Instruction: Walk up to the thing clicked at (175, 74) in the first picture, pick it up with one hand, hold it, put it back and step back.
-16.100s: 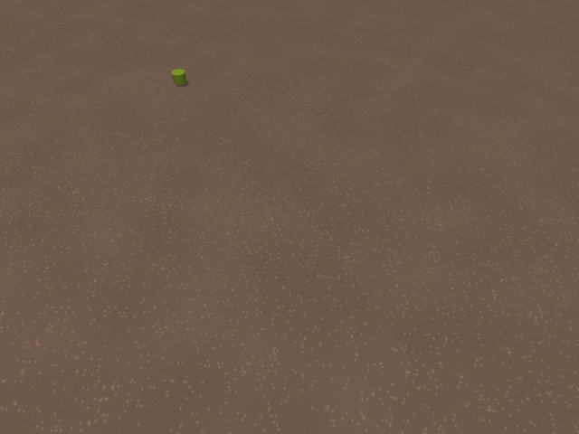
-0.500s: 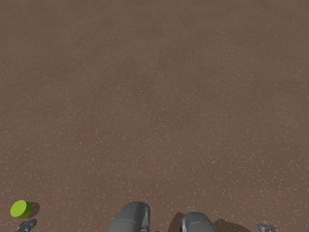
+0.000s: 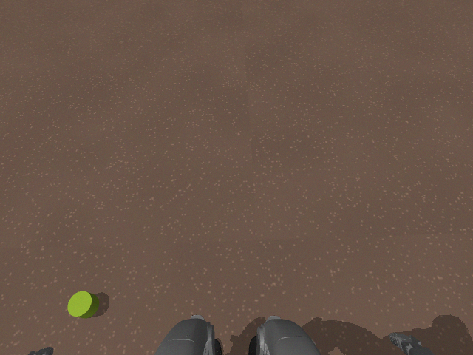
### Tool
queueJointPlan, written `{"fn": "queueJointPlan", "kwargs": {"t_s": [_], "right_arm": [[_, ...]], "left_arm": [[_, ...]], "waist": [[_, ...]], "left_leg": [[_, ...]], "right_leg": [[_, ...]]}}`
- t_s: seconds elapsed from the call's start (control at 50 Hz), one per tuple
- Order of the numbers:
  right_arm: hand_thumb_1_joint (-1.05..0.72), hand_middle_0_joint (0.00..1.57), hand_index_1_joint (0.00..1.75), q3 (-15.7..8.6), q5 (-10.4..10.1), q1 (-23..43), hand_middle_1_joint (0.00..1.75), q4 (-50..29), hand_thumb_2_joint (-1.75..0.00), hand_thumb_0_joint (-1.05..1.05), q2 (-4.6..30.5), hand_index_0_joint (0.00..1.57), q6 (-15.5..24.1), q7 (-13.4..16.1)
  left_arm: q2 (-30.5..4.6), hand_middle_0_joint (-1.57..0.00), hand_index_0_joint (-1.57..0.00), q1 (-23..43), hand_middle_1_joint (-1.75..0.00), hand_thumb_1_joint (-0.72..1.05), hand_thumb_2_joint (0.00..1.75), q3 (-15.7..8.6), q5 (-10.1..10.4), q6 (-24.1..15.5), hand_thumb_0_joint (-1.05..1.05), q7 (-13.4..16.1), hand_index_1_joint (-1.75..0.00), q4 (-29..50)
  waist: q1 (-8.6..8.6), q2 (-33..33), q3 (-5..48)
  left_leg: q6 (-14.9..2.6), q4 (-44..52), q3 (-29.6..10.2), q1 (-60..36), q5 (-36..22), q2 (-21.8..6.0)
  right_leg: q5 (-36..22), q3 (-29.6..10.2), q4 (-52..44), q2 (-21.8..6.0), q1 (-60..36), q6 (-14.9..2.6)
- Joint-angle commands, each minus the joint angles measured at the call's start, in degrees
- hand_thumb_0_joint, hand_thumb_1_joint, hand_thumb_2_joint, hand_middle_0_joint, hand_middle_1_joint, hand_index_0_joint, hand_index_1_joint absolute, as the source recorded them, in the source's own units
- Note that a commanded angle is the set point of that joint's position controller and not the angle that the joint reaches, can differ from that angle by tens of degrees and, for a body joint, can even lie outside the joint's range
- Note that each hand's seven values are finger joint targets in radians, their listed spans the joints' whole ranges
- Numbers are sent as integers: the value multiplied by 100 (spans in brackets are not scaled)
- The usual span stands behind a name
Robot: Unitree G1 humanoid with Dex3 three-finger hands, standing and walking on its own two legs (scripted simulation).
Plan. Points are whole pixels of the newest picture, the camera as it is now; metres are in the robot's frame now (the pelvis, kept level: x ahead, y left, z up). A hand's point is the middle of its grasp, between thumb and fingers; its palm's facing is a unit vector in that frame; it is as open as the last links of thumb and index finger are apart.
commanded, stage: walk up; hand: left
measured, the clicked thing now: (83, 304) +0.30 +0.59 -0.70
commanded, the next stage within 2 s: none
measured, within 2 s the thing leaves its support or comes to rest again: neither
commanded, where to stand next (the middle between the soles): -0.11 +0.40 m, yaw -10 degrees
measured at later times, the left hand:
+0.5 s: hand out of the picture -0.04 +0.59 -0.12, palm faces -0.01 -0.77 -0.64, open 7.4 cm
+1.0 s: hand out of the picture -0.13 +0.71 -0.09, palm faces -0.06 -0.80 -0.59, open 7.4 cm
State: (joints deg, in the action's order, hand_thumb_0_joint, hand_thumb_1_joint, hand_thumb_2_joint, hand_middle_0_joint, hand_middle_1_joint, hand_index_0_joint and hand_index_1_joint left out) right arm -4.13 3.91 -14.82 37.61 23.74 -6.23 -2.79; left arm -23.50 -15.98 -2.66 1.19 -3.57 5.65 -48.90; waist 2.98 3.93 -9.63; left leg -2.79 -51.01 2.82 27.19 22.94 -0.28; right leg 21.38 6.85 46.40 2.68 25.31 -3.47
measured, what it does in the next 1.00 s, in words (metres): steps to the left: left foot, then right foot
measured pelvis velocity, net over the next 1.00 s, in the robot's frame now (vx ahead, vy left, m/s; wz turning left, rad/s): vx -0.23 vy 0.42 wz -0.10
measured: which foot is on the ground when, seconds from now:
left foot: down 0.00-0.00, up 0.02-0.38, down 0.40-0.82, up 0.84-1.00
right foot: down 0.00-0.44, up 0.46-0.78, down 0.80-1.00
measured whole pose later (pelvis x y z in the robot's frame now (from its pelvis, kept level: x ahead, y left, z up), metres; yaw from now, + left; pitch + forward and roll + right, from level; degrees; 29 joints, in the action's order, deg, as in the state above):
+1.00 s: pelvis -0.23 +0.42 +0.01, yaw -6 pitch -3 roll +0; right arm -6.7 2.3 -13.4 38.5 24.8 -6.5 -3.7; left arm -22.4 -15.6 -3.7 -1.2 -2.4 6.8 -47.6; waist -0.1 6.4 -9.3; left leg 1.3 -78.3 -10.8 33.3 24.2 2.8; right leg 19.4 -0.5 44.0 -5.6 22.6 -1.4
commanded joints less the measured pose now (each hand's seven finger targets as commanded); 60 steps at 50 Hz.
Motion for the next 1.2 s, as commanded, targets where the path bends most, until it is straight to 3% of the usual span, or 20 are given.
{"fn": "queueJointPlan", "kwargs": {"t_s": [0.0,0.04,0.08,0.3,0.36,0.4,0.42,0.44,0.52,0.64,0.74,0.78,0.8,0.84,0.9,0.98,1.06,1.1,1.14,1.18], "right_arm": [[-90,20,30,-272,-125,-339,30,-552,-90,0,824,20,11,134],[-90,20,30,-492,-63,-296,30,-525,-90,0,1275,20,-50,227],[-90,20,30,-614,-42,-2,30,-416,-90,0,1510,20,-17,124],[-90,20,30,-555,-68,24,30,-205,-90,0,1212,20,-89,-144],[-90,20,30,-669,-50,-863,30,114,-90,0,1343,20,-32,-154],[-90,20,30,-789,129,-1460,30,347,-90,0,1679,20,79,-105],[-90,20,30,-794,96,-749,30,12,-90,0,2252,20,117,-64],[-90,20,30,-813,-32,-89,30,6,-90,0,2632,20,126,0],[-90,20,30,-556,48,612,30,-244,-90,0,1514,20,248,153],[-90,20,30,-517,48,-218,30,-274,-90,0,1135,20,275,114],[-90,20,30,-579,69,144,30,-675,-90,0,1032,20,84,44],[-90,20,30,-549,-8,188,30,-741,-90,0,835,20,61,31],[-90,20,30,-530,-31,-184,30,-720,-90,0,641,20,64,16],[-90,20,30,-739,99,-66,30,-842,-90,0,1351,20,-31,149],[-90,20,30,-808,-22,-138,30,-383,-90,0,1349,20,66,4],[-90,20,30,-562,-446,-495,30,100,-90,0,1030,20,184,-51],[-90,20,30,-542,-354,-1273,30,793,-90,0,1103,20,575,253],[-90,20,30,-651,-143,-1420,30,833,-90,0,1768,20,813,414],[-90,20,30,-766,-293,-182,30,653,-90,0,2845,20,921,448],[-90,20,30,-576,-94,-150,30,851,-90,0,2169,20,1130,556]], "left_arm": [[-2084,-20,-20,-1122,-30,90,90,-653,-274,-51,0,284,-30,268],[-2233,-20,-20,-366,-30,90,90,-701,-261,-33,0,282,-30,560],[-1922,-20,-20,-150,-30,90,90,-638,-277,-90,0,220,-30,646],[-2187,-20,-20,-359,-30,90,90,-834,-439,80,0,57,-30,554],[-2310,-20,-20,231,-30,90,90,-812,-382,149,0,50,-30,654],[-1394,-20,-20,108,-30,90,90,-557,-308,257,0,107,-30,579],[-1125,-20,-20,129,-30,90,90,-473,-229,265,0,232,-30,640],[-1571,-20,-20,812,-30,90,90,-536,-310,203,0,337,-30,702],[-1623,-20,-20,-412,-30,90,90,-592,7,240,0,162,-30,-23],[-1310,-20,-20,-420,-30,90,90,-441,37,161,0,137,-30,179],[-1275,-20,-20,-1435,-30,90,90,-464,-22,185,0,191,-30,26],[-1561,-20,-20,-1738,-30,90,90,-575,-104,142,0,217,-30,-20],[-1886,-20,-20,-1352,-30,90,90,-700,-210,116,0,216,-30,233],[-2245,-20,-20,-163,-30,90,90,-781,-287,32,0,372,-30,684],[-1593,-20,-20,372,-30,90,90,-599,-190,-95,0,382,-30,667],[-1361,-20,-20,574,-30,90,90,-514,-463,-13,0,16,-30,641],[-1449,-20,-20,383,-30,90,90,-628,-572,357,0,-308,-30,612],[-654,-20,-20,-329,-30,90,90,-398,-505,491,0,-370,-30,589],[-1321,-20,-20,760,-30,90,90,-412,-530,409,0,-379,-30,692],[-1614,-20,-20,1347,-30,90,90,-630,-358,302,0,-523,-30,497]], "waist": [[-245,-630,1619],[-164,-455,1503],[-172,-486,917],[-501,-1973,767],[35,-1986,1175],[444,486,781],[236,1691,401],[340,1799,-155],[-280,471,-102],[85,1080,978],[-353,700,1277],[-621,-223,1345],[-483,-1574,1391],[-286,-1301,1017],[65,-174,619],[-107,-1764,911],[-101,-1656,1136],[-20,365,542],[-37,653,-671],[-50,-471,-1296]], "left_leg": [[58,-1758,-1269,1866,1081,-53],[84,-2727,-1654,1522,1102,-167],[197,-3217,-1731,1088,536,-116],[340,-874,-408,290,859,-250],[34,752,-136,-1220,657,-298],[-189,2192,-1452,-1532,1503,-524],[-537,3229,-3547,-286,1864,-1706],[-1106,4166,-4546,1079,2657,-2110],[-209,2789,-2060,109,381,-989],[-488,1964,-1382,-2219,-3202,-948],[-226,1723,-1462,-1328,-2876,-1006],[411,560,-920,-284,-1860,-435],[795,-1057,-588,1211,972,172],[675,-3227,-1971,1483,1227,-437],[492,-3505,-1776,686,164,147],[427,-1069,-664,-273,223,237],[728,2275,454,-1528,-209,326],[366,2768,-2532,-2214,1764,-927],[-1522,4438,-6070,-798,4392,-3222],[-1075,3889,-4476,-345,2613,-2317]], "right_leg": [[-2347,-3825,-1829,-2538,-2982,-324],[-1432,-4159,-2213,-3111,-1751,-1085],[-490,-3293,-2219,-2475,-544,-1104],[934,-1838,-1935,-1504,-151,-681],[590,-1773,-1634,-1672,604,-434],[1315,-916,1303,-253,2170,-6],[1556,-733,2571,374,2667,218],[1456,-1244,3103,113,2006,27],[220,-1507,3113,82,1772,23],[478,-807,1062,-134,1115,314],[-176,-571,-739,-317,-786,95],[-1163,-1260,-1911,-846,-2086,-307],[-1858,-3395,-1877,-2442,-2707,-1058],[-1777,-4935,-2391,-3933,-1110,-2198],[-1543,-2342,-1807,-2263,-71,-1301],[1552,-1145,-1861,-942,-28,-457],[2095,-880,-141,-594,-361,-405],[1758,-1204,2236,17,2138,10],[905,-1920,2657,-605,3203,139],[-120,-2320,2484,-787,2733,346]]}}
